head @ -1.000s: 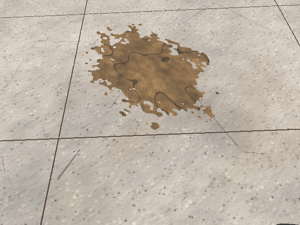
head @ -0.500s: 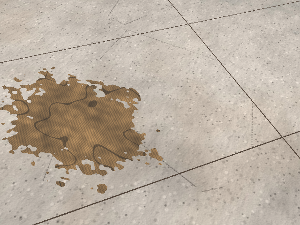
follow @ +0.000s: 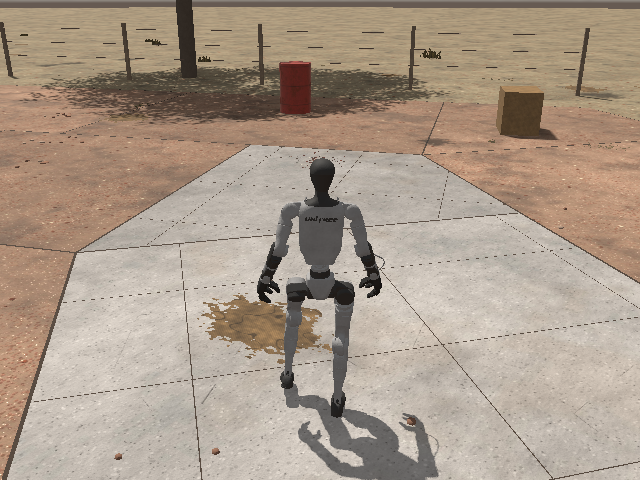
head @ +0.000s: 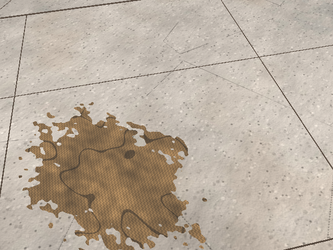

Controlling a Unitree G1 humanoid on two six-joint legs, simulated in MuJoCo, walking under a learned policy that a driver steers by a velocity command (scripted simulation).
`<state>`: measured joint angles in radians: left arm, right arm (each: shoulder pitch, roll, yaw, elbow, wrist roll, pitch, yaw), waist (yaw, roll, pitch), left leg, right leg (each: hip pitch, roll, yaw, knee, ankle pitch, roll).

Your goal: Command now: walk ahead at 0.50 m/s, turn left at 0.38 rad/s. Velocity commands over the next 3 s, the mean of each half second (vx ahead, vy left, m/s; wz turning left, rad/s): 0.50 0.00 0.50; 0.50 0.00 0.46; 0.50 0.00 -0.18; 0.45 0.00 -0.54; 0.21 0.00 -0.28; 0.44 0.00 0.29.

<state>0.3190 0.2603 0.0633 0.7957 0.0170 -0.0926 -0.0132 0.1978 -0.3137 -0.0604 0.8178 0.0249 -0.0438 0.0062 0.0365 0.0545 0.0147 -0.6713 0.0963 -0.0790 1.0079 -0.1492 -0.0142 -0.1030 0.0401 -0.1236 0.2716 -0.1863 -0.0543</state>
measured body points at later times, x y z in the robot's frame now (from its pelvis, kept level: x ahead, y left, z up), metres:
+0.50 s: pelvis +0.28 +0.08 +0.00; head +0.31 +0.10 +0.45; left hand +0.37 +0.39 -0.10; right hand +0.44 -0.17 -0.11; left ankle +0.27 +0.15 -0.75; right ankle +0.39 -0.08 -0.67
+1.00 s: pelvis +0.55 +0.12 +0.00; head +0.58 +0.12 +0.45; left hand +0.44 +0.38 -0.12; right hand +0.83 -0.03 -0.10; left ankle +0.53 +0.29 -0.68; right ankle +0.59 +0.02 -0.75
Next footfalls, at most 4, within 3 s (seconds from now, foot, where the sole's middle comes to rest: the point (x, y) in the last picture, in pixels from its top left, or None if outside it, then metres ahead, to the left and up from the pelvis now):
0.26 left None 0.31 0.15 -0.78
0.74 right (176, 218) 0.63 0.04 -0.78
1.22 left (96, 198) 0.71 0.40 -0.78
1.74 right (134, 135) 1.07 0.26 -0.78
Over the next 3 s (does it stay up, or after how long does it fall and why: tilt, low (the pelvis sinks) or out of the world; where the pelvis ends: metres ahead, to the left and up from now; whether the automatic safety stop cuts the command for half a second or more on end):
stays up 1.38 0.37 -0.03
